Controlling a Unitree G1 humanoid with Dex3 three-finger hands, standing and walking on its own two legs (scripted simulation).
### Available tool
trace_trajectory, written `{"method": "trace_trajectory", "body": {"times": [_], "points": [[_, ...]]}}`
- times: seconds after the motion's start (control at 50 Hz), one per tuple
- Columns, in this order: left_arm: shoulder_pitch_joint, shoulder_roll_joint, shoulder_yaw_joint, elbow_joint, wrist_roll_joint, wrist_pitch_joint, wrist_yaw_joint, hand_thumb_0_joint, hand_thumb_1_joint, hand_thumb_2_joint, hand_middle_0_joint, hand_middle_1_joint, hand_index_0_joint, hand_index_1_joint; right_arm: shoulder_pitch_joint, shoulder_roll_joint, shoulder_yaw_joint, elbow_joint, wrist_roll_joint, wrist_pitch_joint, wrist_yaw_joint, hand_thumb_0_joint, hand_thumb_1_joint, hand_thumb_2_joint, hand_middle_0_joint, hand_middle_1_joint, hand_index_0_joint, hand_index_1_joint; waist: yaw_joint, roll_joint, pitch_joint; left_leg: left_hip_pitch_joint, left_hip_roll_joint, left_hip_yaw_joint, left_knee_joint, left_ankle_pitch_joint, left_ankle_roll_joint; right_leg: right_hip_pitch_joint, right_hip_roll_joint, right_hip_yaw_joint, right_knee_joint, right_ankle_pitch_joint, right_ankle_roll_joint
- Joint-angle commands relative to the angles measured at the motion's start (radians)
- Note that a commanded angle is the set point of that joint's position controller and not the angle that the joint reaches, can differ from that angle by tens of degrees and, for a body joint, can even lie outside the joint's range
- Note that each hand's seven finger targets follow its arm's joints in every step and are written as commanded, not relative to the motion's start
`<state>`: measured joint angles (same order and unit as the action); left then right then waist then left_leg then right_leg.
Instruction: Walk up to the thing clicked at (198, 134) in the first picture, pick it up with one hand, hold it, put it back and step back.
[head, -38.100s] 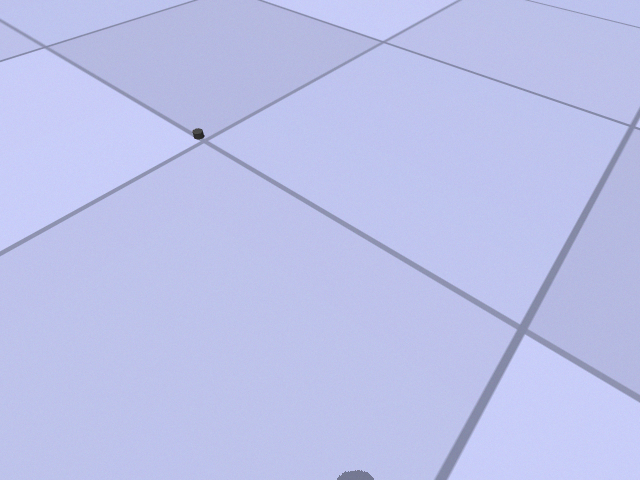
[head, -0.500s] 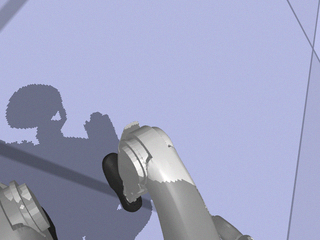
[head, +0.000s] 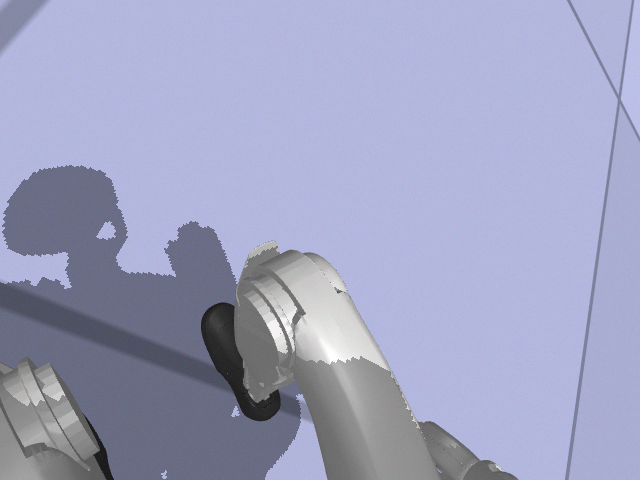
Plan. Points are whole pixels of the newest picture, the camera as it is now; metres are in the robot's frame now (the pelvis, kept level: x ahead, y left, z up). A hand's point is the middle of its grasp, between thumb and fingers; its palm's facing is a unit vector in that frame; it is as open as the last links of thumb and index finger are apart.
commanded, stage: close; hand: left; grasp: from above
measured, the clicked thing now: out of the picture +0.48 +0.33 -0.30
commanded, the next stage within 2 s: settle in 0.94 s
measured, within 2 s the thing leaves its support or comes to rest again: leaves its support in 1.38 s
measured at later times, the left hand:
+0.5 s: hand out of the picture +0.47 +0.32 -0.28, palm faces -0.44 -0.16 -0.88, open 10.0 cm
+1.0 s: hand out of the picture +0.47 +0.32 -0.27, palm faces -0.43 -0.16 -0.89, open 7.8 cm
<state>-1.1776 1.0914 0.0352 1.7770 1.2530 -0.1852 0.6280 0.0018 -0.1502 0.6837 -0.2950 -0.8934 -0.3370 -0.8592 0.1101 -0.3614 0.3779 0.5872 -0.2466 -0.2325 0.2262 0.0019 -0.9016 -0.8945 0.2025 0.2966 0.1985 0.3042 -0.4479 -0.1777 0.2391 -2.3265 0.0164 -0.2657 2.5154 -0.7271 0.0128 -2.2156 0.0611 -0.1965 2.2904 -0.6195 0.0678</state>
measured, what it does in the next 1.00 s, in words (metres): stands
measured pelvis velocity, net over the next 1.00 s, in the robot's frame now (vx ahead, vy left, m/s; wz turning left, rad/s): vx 0.00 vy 0.00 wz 0.00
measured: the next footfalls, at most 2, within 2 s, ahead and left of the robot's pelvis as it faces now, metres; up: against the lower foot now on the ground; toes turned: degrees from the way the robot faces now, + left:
none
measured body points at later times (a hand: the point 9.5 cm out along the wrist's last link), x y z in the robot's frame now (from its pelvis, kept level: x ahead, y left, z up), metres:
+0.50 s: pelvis +0.00 +0.00 +0.00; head +0.30 +0.14 +0.30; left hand +0.49 +0.33 -0.23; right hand +0.04 -0.24 -0.04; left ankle +0.06 +0.12 -0.28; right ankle +0.13 -0.12 -0.28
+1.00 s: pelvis +0.00 +0.00 +0.00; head +0.30 +0.14 +0.30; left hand +0.49 +0.33 -0.22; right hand +0.04 -0.24 -0.04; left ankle +0.06 +0.12 -0.28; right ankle +0.13 -0.12 -0.28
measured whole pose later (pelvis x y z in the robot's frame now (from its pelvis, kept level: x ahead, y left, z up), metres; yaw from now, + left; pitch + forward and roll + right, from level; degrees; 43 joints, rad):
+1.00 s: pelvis +0.00 +0.00 +0.00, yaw +0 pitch +28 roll -17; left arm -1.16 1.09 0.04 1.72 1.23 -0.17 0.59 -0.02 0.39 0.32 -0.66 -0.57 -0.74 -0.51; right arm 0.12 -0.37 0.38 0.56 -0.24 -0.19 0.20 0.00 -0.90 -0.89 0.20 0.30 0.20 0.30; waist -0.44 -0.17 0.24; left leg -2.33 0.02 -0.27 2.51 -0.72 0.02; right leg -2.21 0.06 -0.20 2.28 -0.61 0.07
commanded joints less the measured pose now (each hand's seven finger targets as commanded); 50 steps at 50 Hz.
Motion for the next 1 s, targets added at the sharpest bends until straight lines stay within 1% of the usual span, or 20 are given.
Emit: {"method": "trace_trajectory", "body": {"times": [0.0, 0.02, 0.04, 0.12, 0.16, 0.24, 0.28, 0.32, 0.34, 0.38, 0.4, 0.46, 0.54, 0.6, 0.64, 0.72, 0.74, 0.8, 0.88, 0.98], "points": [[-0.273, 0.195, 0.015, -0.161, -0.005, 0.008, 0.019, 0.000, -0.072, 0.595, -0.335, -0.848, -0.384, -0.796, 0.222, -0.353, -0.100, 0.049, 0.007, 0.006, -0.005, 0.000, -0.897, -0.900, 0.199, 0.300, 0.200, 0.300, -0.075, 0.663, -0.663, 0.526, 0.049, 0.061, -0.269, 0.270, -0.021, 0.369, 0.020, -0.087, -0.152, 0.274, -0.079], [-0.210, 0.152, -0.003, -0.075, -0.010, 0.019, 0.014, 0.000, -0.073, 0.596, -0.343, -0.830, -0.388, -0.782, 0.216, -0.341, -0.090, 0.038, 0.002, 0.008, -0.003, 0.000, -0.897, -0.900, 0.199, 0.300, 0.200, 0.300, -0.089, 0.599, -0.636, 0.502, 0.048, 0.062, -0.263, 0.261, -0.015, 0.388, 0.023, -0.088, -0.159, 0.276, -0.077], [-0.207, 0.134, -0.020, -0.085, -0.024, 0.018, 0.008, 0.000, -0.045, 0.576, -0.357, -0.827, -0.407, -0.774, 0.208, -0.340, -0.083, 0.035, 0.004, 0.004, -0.001, 0.000, -0.897, -0.900, 0.199, 0.300, 0.200, 0.300, -0.097, 0.569, -0.610, 0.467, 0.044, 0.066, -0.257, 0.244, -0.010, 0.383, 0.026, -0.090, -0.166, 0.266, -0.072], [-0.242, 0.209, 0.017, -0.113, -0.019, 0.017, 0.004, 0.000, -0.004, 0.549, -0.394, -0.793, -0.442, -0.741, 0.221, -0.352, -0.088, 0.038, 0.014, 0.010, -0.010, 0.000, -0.897, -0.900, 0.199, 0.300, 0.200, 0.300, -0.074, 0.600, -0.624, 0.470, 0.044, 0.068, -0.266, 0.236, -0.012, 0.383, 0.021, -0.081, -0.170, 0.249, -0.080], [-0.194, 0.199, 0.011, -0.065, -0.016, 0.019, -0.003, 0.000, 0.011, 0.545, -0.406, -0.795, -0.456, -0.744, 0.217, -0.348, -0.083, 0.028, 0.008, 0.017, -0.012, 0.000, -0.897, -0.901, 0.199, 0.300, 0.200, 0.300, -0.077, 0.579, -0.618, 0.450, 0.043, 0.073, -0.273, 0.219, -0.011, 0.406, 0.030, -0.085, -0.179, 0.237, -0.080], [-0.201, 0.188, 0.001, -0.099, -0.010, 0.014, -0.018, 0.000, 0.079, 0.508, -0.444, -0.774, -0.499, -0.716, 0.216, -0.344, -0.085, 0.012, 0.012, 0.024, -0.014, 0.000, -0.894, -0.899, 0.199, 0.300, 0.200, 0.300, -0.074, 0.593, -0.624, 0.486, 0.045, 0.064, -0.277, 0.240, -0.015, 0.386, 0.027, -0.090, -0.166, 0.245, -0.081], [-0.221, 0.200, 0.015, -0.138, -0.007, 0.011, -0.015, 0.000, 0.099, 0.516, -0.464, -0.768, -0.517, -0.713, 0.229, -0.346, -0.090, 0.019, 0.014, 0.030, -0.016, 0.000, -0.895, -0.899, 0.199, 0.300, 0.200, 0.300, -0.064, 0.627, -0.668, 0.511, 0.046, 0.061, -0.281, 0.278, -0.020, 0.404, 0.027, -0.090, -0.161, 0.274, -0.083], [-0.170, 0.170, 0.001, -0.065, -0.015, 0.014, -0.019, 0.000, 0.117, 0.494, -0.478, -0.753, -0.533, -0.696, 0.221, -0.346, -0.092, 0.016, 0.013, 0.031, -0.017, 0.000, -0.896, -0.899, 0.199, 0.300, 0.200, 0.300, -0.074, 0.590, -0.609, 0.473, 0.045, 0.061, -0.286, 0.238, -0.018, 0.384, 0.029, -0.094, -0.167, 0.242, -0.084], [-0.193, 0.154, -0.004, -0.094, -0.019, 0.010, -0.023, 0.000, 0.134, 0.476, -0.486, -0.745, -0.543, -0.685, 0.223, -0.351, -0.092, 0.014, 0.016, 0.032, -0.015, 0.000, -0.895, -0.899, 0.199, 0.300, 0.200, 0.300, -0.081, 0.579, -0.592, 0.461, 0.045, 0.055, -0.277, 0.243, -0.018, 0.360, 0.025, -0.096, -0.166, 0.240, -0.085], [-0.209, 0.180, -0.001, -0.115, -0.011, 0.006, -0.023, 0.000, 0.164, 0.461, -0.507, -0.741, -0.566, -0.678, 0.230, -0.346, -0.086, 0.013, 0.013, 0.033, -0.018, 0.000, -0.896, -0.899, 0.199, 0.300, 0.200, 0.300, -0.080, 0.596, -0.611, 0.475, 0.043, 0.067, -0.275, 0.251, -0.016, 0.385, 0.029, -0.091, -0.172, 0.252, -0.083], [-0.208, 0.196, 0.007, -0.133, -0.012, 0.005, -0.021, 0.000, 0.181, 0.466, -0.519, -0.733, -0.577, -0.672, 0.225, -0.348, -0.091, 0.011, 0.014, 0.035, -0.021, 0.000, -0.892, -0.897, 0.199, 0.300, 0.200, 0.300, -0.063, 0.601, -0.650, 0.501, 0.045, 0.062, -0.281, 0.266, -0.017, 0.404, 0.029, -0.090, -0.171, 0.261, -0.083], [-0.168, 0.146, -0.009, -0.068, -0.019, 0.008, -0.023, 0.000, 0.233, 0.496, -0.564, -0.740, -0.618, -0.683, 0.215, -0.345, -0.089, 0.009, 0.010, 0.033, -0.021, 0.000, -0.894, -0.899, 0.199, 0.300, 0.200, 0.300, -0.079, 0.556, -0.581, 0.448, 0.042, 0.065, -0.276, 0.213, -0.016, 0.373, 0.031, -0.093, -0.175, 0.222, -0.085], [-0.186, 0.188, -0.002, -0.107, -0.016, 0.007, -0.027, 0.000, 0.312, 0.446, -0.629, -0.692, -0.685, -0.633, 0.232, -0.341, -0.088, 0.012, 0.012, 0.035, -0.023, 0.000, -0.895, -0.899, 0.199, 0.300, 0.200, 0.300, -0.068, 0.580, -0.625, 0.468, 0.042, 0.073, -0.283, 0.222, -0.012, 0.415, 0.031, -0.086, -0.183, 0.235, -0.079], [-0.174, 0.163, 0.003, -0.101, -0.016, 0.013, -0.028, 0.000, 0.332, 0.418, -0.635, -0.684, -0.696, -0.620, 0.223, -0.347, -0.092, 0.013, 0.011, 0.038, -0.023, 0.000, -0.895, -0.899, 0.199, 0.300, 0.200, 0.300, -0.061, 0.593, -0.640, 0.491, 0.046, 0.056, -0.281, 0.261, -0.021, 0.379, 0.026, -0.096, -0.169, 0.252, -0.085], [-0.169, 0.145, -0.009, -0.086, -0.021, 0.013, -0.031, 0.000, 0.351, 0.386, -0.641, -0.677, -0.707, -0.608, 0.225, -0.359, -0.093, 0.007, 0.011, 0.040, -0.024, 0.000, -0.895, -0.899, 0.199, 0.300, 0.200, 0.300, -0.078, 0.581, -0.597, 0.481, 0.047, 0.048, -0.283, 0.249, -0.022, 0.357, 0.023, -0.099, -0.171, 0.238, -0.084], [-0.179, 0.178, 0.010, -0.119, -0.011, 0.016, -0.034, 0.000, 0.421, 0.380, -0.715, -0.631, -0.773, -0.571, 0.228, -0.347, -0.091, 0.011, 0.012, 0.047, -0.023, 0.000, -0.896, -0.900, 0.199, 0.300, 0.199, 0.300, -0.055, 0.626, -0.631, 0.507, 0.047, 0.054, -0.284, 0.282, -0.026, 0.373, 0.020, -0.093, -0.162, 0.260, -0.087], [-0.126, 0.158, 0.000, -0.063, -0.020, 0.020, -0.033, 0.000, 0.422, 0.385, -0.724, -0.620, -0.778, -0.563, 0.221, -0.343, -0.093, 0.009, 0.008, 0.049, -0.024, 0.000, -0.896, -0.900, 0.199, 0.300, 0.200, 0.300, -0.055, 0.588, -0.624, 0.480, 0.044, 0.063, -0.290, 0.257, -0.019, 0.411, 0.030, -0.092, -0.170, 0.251, -0.084], [-0.159, 0.161, -0.004, -0.086, -0.024, 0.012, -0.037, 0.000, 0.466, 0.371, -0.748, -0.621, -0.807, -0.559, 0.211, -0.358, -0.087, -0.007, 0.009, 0.047, -0.029, 0.000, -0.896, -0.899, 0.199, 0.300, 0.200, 0.300, -0.073, 0.537, -0.583, 0.424, 0.040, 0.073, -0.264, 0.228, -0.011, 0.392, 0.030, -0.090, -0.186, 0.228, -0.085], [-0.141, 0.181, 0.017, -0.108, -0.026, 0.011, -0.037, 0.000, 0.529, 0.328, -0.797, -0.571, -0.856, -0.509, 0.221, -0.347, -0.090, 0.004, 0.009, 0.052, -0.031, 0.000, -0.894, -0.898, 0.199, 0.300, 0.200, 0.300, -0.044, 0.562, -0.630, 0.461, 0.041, 0.068, -0.278, 0.240, -0.015, 0.404, 0.028, -0.089, -0.185, 0.233, -0.083], [-0.157, 0.154, 0.001, -0.104, -0.025, 0.012, -0.041, 0.000, 0.579, 0.314, -0.831, -0.571, -0.894, -0.506, 0.218, -0.352, -0.097, -0.002, 0.010, 0.058, -0.034, 0.000, -0.896, -0.899, 0.199, 0.300, 0.199, 0.300, -0.061, 0.574, -0.630, 0.471, 0.043, 0.058, -0.287, 0.234, -0.018, 0.388, 0.026, -0.096, -0.175, 0.231, -0.086]]}}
